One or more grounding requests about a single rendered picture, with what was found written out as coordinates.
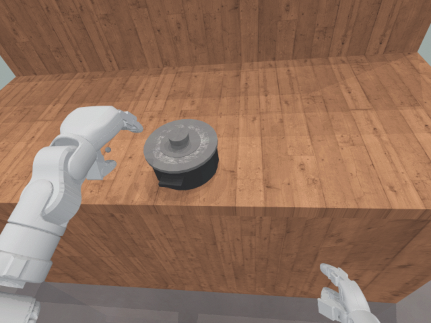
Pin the right robot forearm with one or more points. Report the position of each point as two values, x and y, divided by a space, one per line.
361 316

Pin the robot left upper arm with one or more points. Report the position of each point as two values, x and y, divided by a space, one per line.
15 308

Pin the lid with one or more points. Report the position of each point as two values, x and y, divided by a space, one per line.
164 157

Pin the right robot hand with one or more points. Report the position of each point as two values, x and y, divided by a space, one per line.
334 305

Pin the left robot hand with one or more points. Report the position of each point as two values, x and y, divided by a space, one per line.
98 125

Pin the knob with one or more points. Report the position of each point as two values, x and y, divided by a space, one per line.
178 136

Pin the pot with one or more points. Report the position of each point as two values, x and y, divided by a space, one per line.
189 180

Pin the table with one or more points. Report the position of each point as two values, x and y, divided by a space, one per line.
322 110

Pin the left robot forearm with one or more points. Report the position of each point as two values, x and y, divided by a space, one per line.
50 199

